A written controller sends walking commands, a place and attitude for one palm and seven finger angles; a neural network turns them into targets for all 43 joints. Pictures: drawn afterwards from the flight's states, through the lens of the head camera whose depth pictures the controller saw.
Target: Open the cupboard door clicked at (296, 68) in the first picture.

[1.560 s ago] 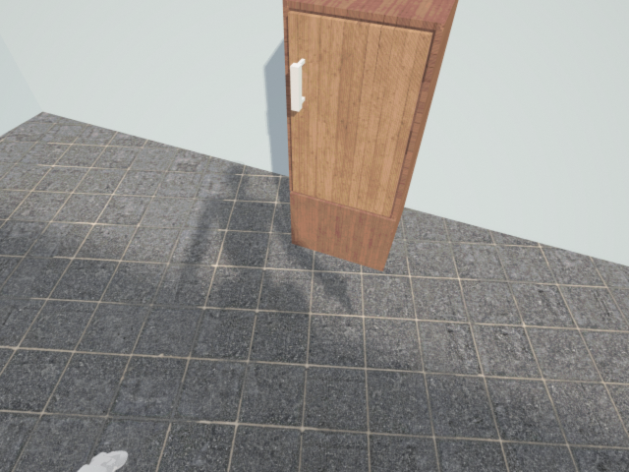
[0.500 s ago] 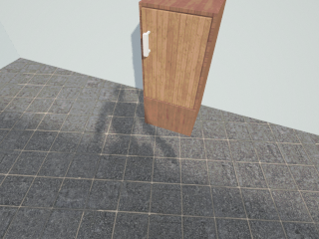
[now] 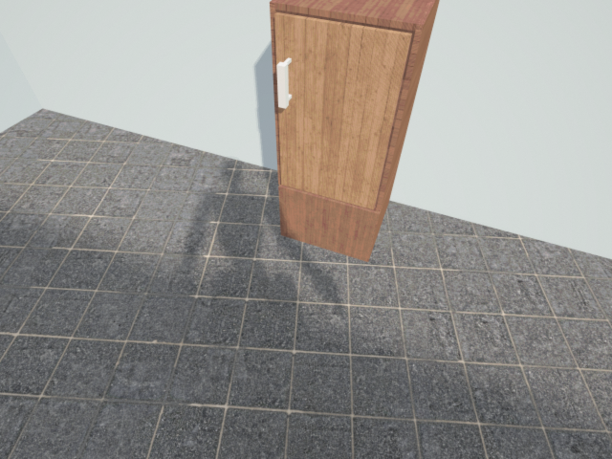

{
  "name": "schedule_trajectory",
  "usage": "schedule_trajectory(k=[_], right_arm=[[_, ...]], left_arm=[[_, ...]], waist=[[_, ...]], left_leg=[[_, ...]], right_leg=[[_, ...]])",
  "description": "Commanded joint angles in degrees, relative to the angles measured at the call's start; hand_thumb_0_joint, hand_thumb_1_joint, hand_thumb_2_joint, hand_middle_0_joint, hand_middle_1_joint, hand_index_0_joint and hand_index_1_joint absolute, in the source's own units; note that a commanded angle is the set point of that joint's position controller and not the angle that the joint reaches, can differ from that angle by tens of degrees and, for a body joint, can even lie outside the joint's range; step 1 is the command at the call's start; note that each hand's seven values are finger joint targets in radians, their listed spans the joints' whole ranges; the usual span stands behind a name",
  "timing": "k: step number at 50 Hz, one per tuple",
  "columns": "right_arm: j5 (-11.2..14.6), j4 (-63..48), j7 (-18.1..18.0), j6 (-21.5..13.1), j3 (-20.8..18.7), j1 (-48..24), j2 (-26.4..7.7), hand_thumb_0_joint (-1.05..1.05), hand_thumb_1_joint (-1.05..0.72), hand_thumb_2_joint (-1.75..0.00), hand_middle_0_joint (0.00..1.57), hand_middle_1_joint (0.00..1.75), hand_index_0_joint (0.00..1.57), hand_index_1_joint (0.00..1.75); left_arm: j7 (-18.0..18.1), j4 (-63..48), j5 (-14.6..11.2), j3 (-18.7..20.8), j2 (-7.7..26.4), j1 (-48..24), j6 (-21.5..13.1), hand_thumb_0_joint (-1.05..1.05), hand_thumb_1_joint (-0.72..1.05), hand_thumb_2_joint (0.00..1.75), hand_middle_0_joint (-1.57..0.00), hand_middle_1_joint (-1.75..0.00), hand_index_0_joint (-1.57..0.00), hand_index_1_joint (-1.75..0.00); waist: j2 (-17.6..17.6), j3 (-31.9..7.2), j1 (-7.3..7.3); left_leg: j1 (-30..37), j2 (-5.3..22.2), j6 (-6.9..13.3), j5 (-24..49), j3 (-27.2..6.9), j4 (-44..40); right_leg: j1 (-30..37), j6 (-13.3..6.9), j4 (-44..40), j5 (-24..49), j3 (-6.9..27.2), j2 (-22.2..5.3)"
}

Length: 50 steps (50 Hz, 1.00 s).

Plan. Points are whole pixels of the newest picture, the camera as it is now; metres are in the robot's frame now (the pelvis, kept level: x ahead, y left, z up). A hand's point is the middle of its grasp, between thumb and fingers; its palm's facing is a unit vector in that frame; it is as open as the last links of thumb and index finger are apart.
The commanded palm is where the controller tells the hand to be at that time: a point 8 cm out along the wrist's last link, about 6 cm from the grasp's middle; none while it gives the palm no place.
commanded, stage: walk to a spot facing it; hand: left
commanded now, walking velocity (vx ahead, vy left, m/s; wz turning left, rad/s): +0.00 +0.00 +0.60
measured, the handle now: (285, 82) +1.09 +0.12 -0.03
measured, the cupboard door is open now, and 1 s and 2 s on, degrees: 0 0 0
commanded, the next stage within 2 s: turn to face it in 1.26 s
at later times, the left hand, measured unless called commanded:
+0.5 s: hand out of the picture +0.00 +0.25 -0.19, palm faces +0.22 -0.95 -0.21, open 7.4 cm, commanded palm none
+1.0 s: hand out of the picture +0.04 +0.21 -0.15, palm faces +0.54 -0.80 -0.25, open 7.4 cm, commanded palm none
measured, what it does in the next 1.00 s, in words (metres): walks ahead, turning left: right foot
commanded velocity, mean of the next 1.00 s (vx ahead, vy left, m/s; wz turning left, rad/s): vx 0.21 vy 0.00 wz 0.58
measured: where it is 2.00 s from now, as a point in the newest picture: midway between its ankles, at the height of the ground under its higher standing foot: (252, 458)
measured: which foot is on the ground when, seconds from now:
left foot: down 0.00-0.82, up 0.84-1.00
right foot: down 0.00-0.36, up 0.38-0.82, down 0.84-1.00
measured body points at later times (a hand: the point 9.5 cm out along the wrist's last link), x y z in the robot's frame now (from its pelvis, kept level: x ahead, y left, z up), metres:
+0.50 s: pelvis -0.01 +0.04 -0.01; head +0.00 +0.07 +0.44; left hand -0.01 +0.30 -0.17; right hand +0.07 -0.20 -0.15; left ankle -0.01 +0.13 -0.75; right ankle -0.01 -0.11 -0.68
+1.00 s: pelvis +0.10 +0.02 +0.00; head +0.11 +0.00 +0.45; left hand +0.01 +0.25 -0.13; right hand +0.26 -0.20 -0.16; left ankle +0.04 +0.15 -0.65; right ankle +0.11 -0.08 -0.75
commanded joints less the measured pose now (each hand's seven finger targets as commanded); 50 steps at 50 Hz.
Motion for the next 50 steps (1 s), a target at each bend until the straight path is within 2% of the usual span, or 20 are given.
schedule_trajectory(k=[1, 6, 8, 10, 12, 16, 17, 18, 19, 21, 22, 26, 34, 39, 40, 41, 42, 43, 47, 50], right_arm=[[-0.2, -3.8, -0.6, -1.2, -2.5, -2.3, -11.7, 0.0, -0.9, -0.9, 0.2, 0.3, 0.2, 0.3], [-0.4, -5.4, -0.2, 1.1, -1.7, 0.4, -5.2, 0.0, -0.9, -0.9, 0.2, 0.3, 0.2, 0.3], [-0.4, -7.0, -0.1, 1.7, -2.4, 0.7, -4.8, 0.0, -0.9, -0.9, 0.2, 0.3, 0.2, 0.3], [-0.5, -8.6, -0.1, 2.4, -3.2, 0.9, -4.1, 0.0, -0.9, -0.9, 0.2, 0.3, 0.2, 0.3], [-0.2, -9.5, 0.0, 2.4, -3.8, 1.9, -3.8, 0.0, -0.9, -0.9, 0.2, 0.3, 0.2, 0.3], [-0.2, -8.6, 0.8, 1.7, -4.1, 9.8, -1.7, 0.0, -0.9, -0.9, 0.2, 0.3, 0.2, 0.3], [-0.6, -8.6, 0.7, 1.1, -4.7, 12.1, -5.2, 0.0, -0.9, -0.9, 0.2, 0.3, 0.2, 0.3], [-0.9, -8.8, 0.2, 0.9, -6.0, 14.0, -10.2, 0.0, -0.9, -0.9, 0.2, 0.3, 0.2, 0.3], [-1.0, -8.4, 0.0, 1.3, -6.1, 14.4, -10.7, 0.0, -0.9, -0.9, 0.2, 0.3, 0.2, 0.3], [-1.2, -10.1, -0.5, 1.1, -5.5, 9.9, -7.2, 0.0, -0.9, -0.9, 0.2, 0.3, 0.2, 0.3], [-1.2, -10.7, -0.5, 0.7, -5.1, 8.2, -5.8, 0.0, -0.9, -0.9, 0.2, 0.3, 0.2, 0.3], [-1.0, -10.1, -0.8, -0.8, -5.3, 10.7, -4.5, 0.0, -0.9, -0.9, 0.2, 0.3, 0.2, 0.3], [-1.2, -9.1, -0.8, -1.3, -6.2, 15.9, -3.7, 0.0, -0.9, -0.9, 0.2, 0.3, 0.2, 0.3], [-1.3, -10.5, -0.5, -1.0, -6.4, 10.1, -3.6, 0.0, -0.9, -0.9, 0.2, 0.3, 0.2, 0.3], [-1.0, -11.1, -0.3, -1.1, -6.2, 8.7, -2.2, 0.0, -0.9, -0.9, 0.2, 0.3, 0.2, 0.3], [-0.4, -11.8, 0.1, -1.3, -5.3, 10.2, 2.3, 0.0, -0.9, -0.9, 0.2, 0.3, 0.2, 0.3], [-1.1, -14.2, 0.3, -1.7, -5.2, 7.6, 2.0, 0.0, -0.9, -0.9, 0.2, 0.3, 0.2, 0.3], [-1.9, -14.5, 0.8, -1.5, -6.2, 5.6, -0.5, 0.0, -0.9, -0.9, 0.2, 0.3, 0.2, 0.3], [-2.0, -11.0, 2.7, 0.2, -5.9, 7.9, 2.5, 0.0, -0.9, -0.9, 0.2, 0.3, 0.2, 0.3], [-1.5, -11.5, 3.0, 0.7, -5.3, 5.6, 4.0, 0.0, -0.9, -0.9, 0.2, 0.3, 0.2, 0.3]], left_arm=[[0.6, -3.8, -0.1, 2.5, 11.7, -1.9, -1.2, 0.0, 0.9, 0.9, -0.2, -0.3, -0.2, -0.3], [1.4, -4.6, -0.1, 2.4, 6.9, 2.7, 1.0, 0.0, 0.9, 0.9, -0.2, -0.3, -0.2, -0.3], [1.6, -5.9, 0.1, 3.3, 8.9, 3.8, 1.2, 0.0, 0.9, 0.9, -0.2, -0.3, -0.2, -0.3], [1.9, -7.6, 0.4, 4.2, 10.0, 4.4, 1.2, 0.0, 0.9, 0.9, -0.2, -0.3, -0.2, -0.3], [2.5, -9.3, 0.9, 4.6, 9.2, 2.8, 0.9, 0.0, 0.9, 0.9, -0.2, -0.3, -0.2, -0.3], [2.0, -11.3, 0.3, 4.9, 7.7, 0.3, 1.2, 0.0, 0.9, 0.9, -0.2, -0.3, -0.2, -0.3], [1.6, -12.3, -0.1, 4.4, 4.6, 1.5, 1.7, 0.0, 0.9, 0.9, -0.2, -0.3, -0.2, -0.3], [1.4, -14.1, -0.3, 3.8, 0.5, 1.1, 2.1, 0.0, 0.9, 0.9, -0.2, -0.3, -0.2, -0.3], [1.3, -14.2, 0.1, 4.0, 2.1, 0.0, 2.4, 0.0, 0.9, 0.9, -0.2, -0.3, -0.2, -0.3], [0.4, -13.1, 0.5, 4.8, 1.3, -1.2, 2.3, 0.0, 0.9, 0.9, -0.2, -0.3, -0.2, -0.3], [-0.1, -12.6, 0.8, 4.9, 2.1, -0.8, 1.8, 0.0, 0.9, 0.9, -0.2, -0.3, -0.2, -0.3], [-0.9, -11.4, 0.7, 4.8, -0.6, 2.1, 0.7, 0.0, 0.9, 0.9, -0.2, -0.3, -0.2, -0.3], [-1.1, -14.6, 0.6, 4.9, -2.0, -1.9, -0.6, 0.0, 0.9, 0.9, -0.2, -0.3, -0.2, -0.3], [-1.0, -12.6, 0.4, 5.2, -2.3, 7.6, -1.7, 0.0, 0.9, 0.9, -0.2, -0.3, -0.2, -0.3], [-0.7, -11.3, 0.6, 5.8, -0.4, 12.0, -2.3, 0.0, 0.9, 0.9, -0.2, -0.3, -0.2, -0.3], [0.3, -10.4, 1.3, 6.8, 5.7, 17.1, -3.1, 0.0, 0.9, 0.9, -0.2, -0.3, -0.2, -0.3], [0.9, -10.3, 0.6, 7.1, 8.4, 19.0, -2.9, 0.0, 0.9, 0.9, -0.2, -0.3, -0.2, -0.3], [1.1, -11.1, 0.2, 6.8, 6.8, 15.6, -2.6, 0.0, 0.9, 0.9, -0.2, -0.3, -0.2, -0.3], [0.6, -10.3, 0.3, 4.1, -1.5, 9.7, -4.4, 0.0, 0.9, 0.9, -0.2, -0.3, -0.2, -0.3], [0.8, -8.2, 0.4, 3.4, -3.1, 15.2, -5.0, 0.0, 0.9, 0.9, -0.2, -0.3, -0.2, -0.3]], waist=[[0.3, -2.8, 0.09], [-1.8, -1.4, 0.93], [-6.3, -2.1, 1.36], [-12.2, -2.0, 1.87], [-11.3, -2.5, 1.08], [-4.3, -4.7, -3.1], [8.0, -4.8, -3.86], [22.4, -4.1, -3.91], [14.2, -4.1, -4.24], [11.6, -1.3, -2.55], [9.0, 0.2, -1.83], [6.3, -0.3, -1.63], [7.7, 0.0, -3.63], [6.7, -2.6, 1.64], [2.4, -3.0, 4.05], [-13.2, -6.4, 5.91], [-18.1, -3.4, 6.39], [-9.2, 1.6, 4.34], [-7.1, 7.6, -0.92], [-8.0, 7.3, -0.22]], left_leg=[[-0.9, 6.5, 1.7, 8.5, -6.1, -2.6], [-8.8, 4.7, 0.9, 8.1, -5.6, 4.1], [-11.9, 2.1, 0.3, 4.5, -3.1, 11.6], [-15.3, 0.0, -0.6, -13.8, -0.2, 24.6], [-16.5, 1.9, -0.8, -19.2, -0.7, 31.8], [-2.2, 1.8, -1.2, 0.2, 2.9, 8.6], [2.1, 7.8, 1.7, 9.5, -9.6, 1.4], [2.5, 20.0, 8.0, 18.8, -27.9, -5.3], [0.2, 22.2, 12.0, 6.6, -28.7, -6.0], [-5.7, 16.1, 10.0, -22.5, -26.5, -9.7], [-8.5, 14.4, 8.9, -25.3, -25.4, -10.0], [-5.0, 10.8, 9.4, -20.3, -21.4, -9.7], [-0.4, 10.5, 12.4, -19.0, -27.7, -9.4], [-12.7, 5.9, 9.7, -13.6, -23.6, -0.2], [-21.8, 2.6, 7.2, -16.6, -20.2, 6.2], [-34.8, -3.0, 3.1, -19.9, -9.6, 23.7], [-41.8, -4.3, 1.1, -20.4, -4.5, 36.6], [-40.8, 0.0, 1.3, -16.8, -6.0, 41.1], [-34.8, 3.9, -0.1, -2.2, -2.1, 47.9], [-36.4, 3.3, -0.8, 1.9, 1.0, 48.0]], right_leg=[[1.1, -1.5, -2.2, 7.2, 4.4, -6.8], [0.6, -0.7, 1.3, 6.5, 3.6, -9.3], [0.8, -3.6, -0.3, 6.4, 6.5, -14.3], [0.4, -9.4, -2.6, 12.5, 10.2, -21.2], [0.5, -11.8, -1.0, 20.9, 7.9, -22.8], [-5.8, -3.8, 13.5, 16.8, -4.2, -17.3], [-13.9, 0.5, 25.3, 1.2, -7.4, -10.4], [-24.3, 4.1, 36.7, -26.4, -6.5, -3.1], [-24.1, 2.5, 42.4, -24.5, -0.7, -4.2], [-25.7, 1.9, 44.3, -15.7, 0.6, -5.4], [-25.1, 2.0, 44.6, -12.3, 0.7, -5.3], [-24.7, 2.7, 38.6, -8.8, -1.2, -4.0], [-25.2, 3.3, 25.7, -11.0, -1.0, -2.9], [-1.3, 2.7, 7.5, -6.8, -3.3, 0.7], [10.0, 2.0, 0.5, -5.5, -0.9, -1.8], [23.1, -1.7, -7.6, -19.8, 15.4, -17.2], [18.6, -5.9, -14.1, -28.1, 32.8, -29.2], [10.3, -6.5, -15.3, -32.1, 28.0, -28.7], [-2.0, -2.9, -14.8, -14.5, 6.8, -18.7], [2.7, -1.9, -11.2, 7.6, -3.9, -15.5]])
